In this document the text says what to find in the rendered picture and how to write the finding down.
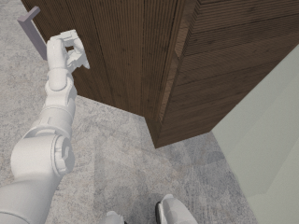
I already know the left robot thigh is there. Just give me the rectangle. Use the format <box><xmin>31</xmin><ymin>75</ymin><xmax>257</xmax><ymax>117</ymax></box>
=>
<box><xmin>98</xmin><ymin>214</ymin><xmax>124</xmax><ymax>224</ymax></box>

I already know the right robot thigh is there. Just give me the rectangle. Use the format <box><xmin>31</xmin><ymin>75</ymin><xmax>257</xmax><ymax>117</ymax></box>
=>
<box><xmin>158</xmin><ymin>198</ymin><xmax>198</xmax><ymax>224</ymax></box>

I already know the left robot hand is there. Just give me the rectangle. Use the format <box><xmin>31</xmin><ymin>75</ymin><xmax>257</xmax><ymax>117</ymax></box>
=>
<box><xmin>47</xmin><ymin>29</ymin><xmax>90</xmax><ymax>74</ymax></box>

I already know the handle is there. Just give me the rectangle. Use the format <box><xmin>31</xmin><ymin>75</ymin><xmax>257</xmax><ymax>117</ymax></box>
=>
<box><xmin>17</xmin><ymin>6</ymin><xmax>48</xmax><ymax>61</ymax></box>

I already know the cupboard door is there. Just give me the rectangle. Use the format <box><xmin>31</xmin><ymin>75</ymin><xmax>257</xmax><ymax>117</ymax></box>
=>
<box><xmin>21</xmin><ymin>0</ymin><xmax>186</xmax><ymax>121</ymax></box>

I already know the left robot forearm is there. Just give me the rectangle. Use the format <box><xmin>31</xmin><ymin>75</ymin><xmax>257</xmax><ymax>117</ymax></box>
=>
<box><xmin>10</xmin><ymin>68</ymin><xmax>78</xmax><ymax>176</ymax></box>

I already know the robot thigh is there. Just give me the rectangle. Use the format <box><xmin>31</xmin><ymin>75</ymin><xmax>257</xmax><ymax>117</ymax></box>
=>
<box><xmin>98</xmin><ymin>214</ymin><xmax>124</xmax><ymax>224</ymax></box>
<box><xmin>158</xmin><ymin>198</ymin><xmax>198</xmax><ymax>224</ymax></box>

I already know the left robot upper arm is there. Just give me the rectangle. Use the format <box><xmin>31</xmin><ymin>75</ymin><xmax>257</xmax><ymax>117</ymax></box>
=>
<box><xmin>0</xmin><ymin>134</ymin><xmax>76</xmax><ymax>224</ymax></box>

